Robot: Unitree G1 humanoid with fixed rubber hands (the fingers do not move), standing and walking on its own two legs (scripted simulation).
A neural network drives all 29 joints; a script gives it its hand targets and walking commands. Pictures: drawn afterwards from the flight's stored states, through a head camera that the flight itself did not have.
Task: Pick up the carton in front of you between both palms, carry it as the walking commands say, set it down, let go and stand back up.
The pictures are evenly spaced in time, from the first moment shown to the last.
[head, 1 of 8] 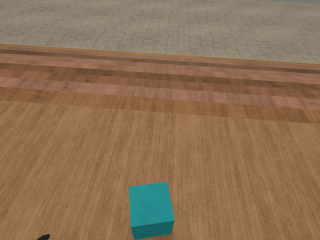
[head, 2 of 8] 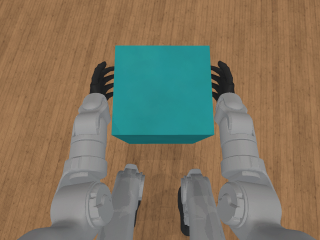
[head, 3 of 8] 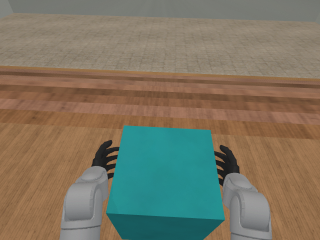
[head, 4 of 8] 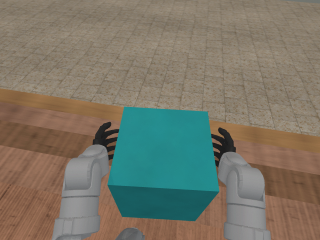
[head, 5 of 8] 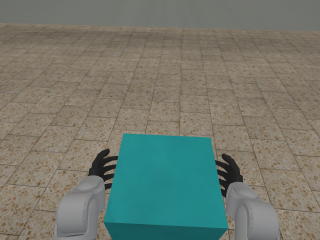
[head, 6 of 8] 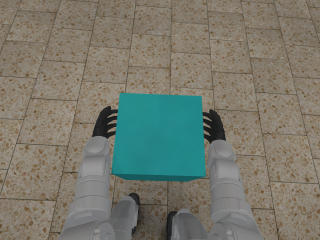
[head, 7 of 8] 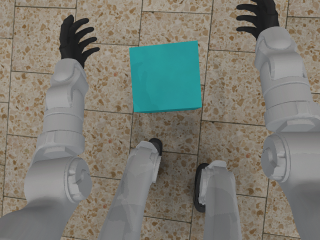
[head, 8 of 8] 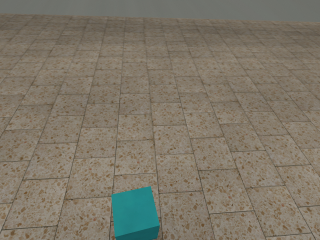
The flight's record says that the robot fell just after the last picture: no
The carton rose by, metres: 0.69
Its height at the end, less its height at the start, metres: -1.05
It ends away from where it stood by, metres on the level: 5.40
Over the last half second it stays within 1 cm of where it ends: yes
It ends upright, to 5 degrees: yes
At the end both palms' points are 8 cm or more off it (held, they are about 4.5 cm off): yes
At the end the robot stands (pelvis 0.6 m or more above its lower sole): yes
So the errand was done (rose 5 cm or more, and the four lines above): yes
